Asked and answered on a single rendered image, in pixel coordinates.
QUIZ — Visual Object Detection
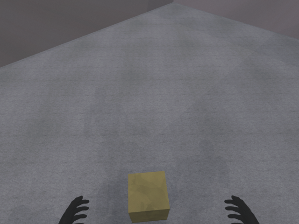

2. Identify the left robot hand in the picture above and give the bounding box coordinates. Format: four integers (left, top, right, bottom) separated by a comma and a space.
58, 196, 89, 224

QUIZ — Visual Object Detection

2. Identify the right robot hand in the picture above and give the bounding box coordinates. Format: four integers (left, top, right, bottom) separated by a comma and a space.
224, 196, 259, 224

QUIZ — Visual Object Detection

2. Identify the carton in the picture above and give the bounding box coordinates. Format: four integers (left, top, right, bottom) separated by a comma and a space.
128, 171, 170, 223

